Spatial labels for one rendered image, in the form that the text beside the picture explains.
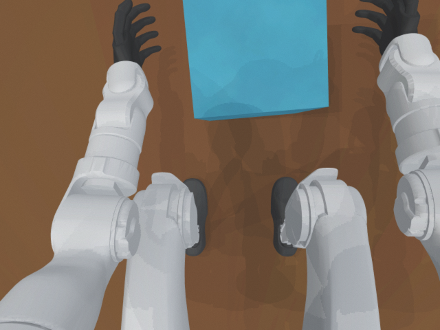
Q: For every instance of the right robot foot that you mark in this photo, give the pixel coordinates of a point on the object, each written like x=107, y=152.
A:
x=281, y=192

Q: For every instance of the carton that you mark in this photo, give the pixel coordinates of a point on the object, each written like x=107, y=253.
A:
x=252, y=58

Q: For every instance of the right robot forearm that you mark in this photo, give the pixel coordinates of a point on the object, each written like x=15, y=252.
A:
x=410, y=80

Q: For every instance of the robot left hand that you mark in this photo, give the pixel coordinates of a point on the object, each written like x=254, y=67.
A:
x=125, y=45

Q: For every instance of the robot right upper arm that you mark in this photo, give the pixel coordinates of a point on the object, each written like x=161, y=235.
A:
x=417, y=209

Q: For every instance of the right robot shin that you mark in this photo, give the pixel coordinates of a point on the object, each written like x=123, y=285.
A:
x=322, y=173

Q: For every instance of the robot right hand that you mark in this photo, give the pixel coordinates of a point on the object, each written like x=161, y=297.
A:
x=401, y=18

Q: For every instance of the left robot forearm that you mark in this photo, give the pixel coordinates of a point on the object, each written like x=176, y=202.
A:
x=115, y=143

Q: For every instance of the robot left upper arm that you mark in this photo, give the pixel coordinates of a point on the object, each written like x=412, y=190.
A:
x=92, y=234

